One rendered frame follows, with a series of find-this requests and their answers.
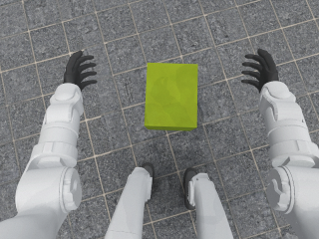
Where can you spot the robot right upper arm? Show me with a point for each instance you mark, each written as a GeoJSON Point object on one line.
{"type": "Point", "coordinates": [294, 191]}

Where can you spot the left robot hand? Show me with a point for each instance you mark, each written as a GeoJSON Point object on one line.
{"type": "Point", "coordinates": [74, 69]}

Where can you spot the robot right thigh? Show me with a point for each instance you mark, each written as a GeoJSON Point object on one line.
{"type": "Point", "coordinates": [211, 221]}

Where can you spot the right robot hand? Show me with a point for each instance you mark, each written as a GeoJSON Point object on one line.
{"type": "Point", "coordinates": [266, 68]}

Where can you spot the robot right forearm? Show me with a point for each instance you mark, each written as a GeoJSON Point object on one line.
{"type": "Point", "coordinates": [286, 128]}

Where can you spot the robot left forearm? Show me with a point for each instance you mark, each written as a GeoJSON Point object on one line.
{"type": "Point", "coordinates": [57, 145]}

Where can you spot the robot right shin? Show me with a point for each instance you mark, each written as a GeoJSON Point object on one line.
{"type": "Point", "coordinates": [200, 175]}

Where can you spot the carton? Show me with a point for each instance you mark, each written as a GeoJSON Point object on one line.
{"type": "Point", "coordinates": [171, 96]}

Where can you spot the robot left upper arm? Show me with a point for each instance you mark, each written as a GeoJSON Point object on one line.
{"type": "Point", "coordinates": [45, 197]}

